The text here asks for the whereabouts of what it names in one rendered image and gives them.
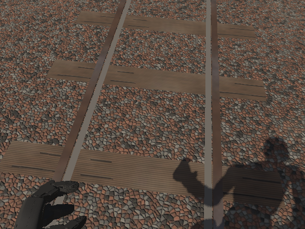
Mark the robot left hand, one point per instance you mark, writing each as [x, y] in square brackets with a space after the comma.
[36, 211]

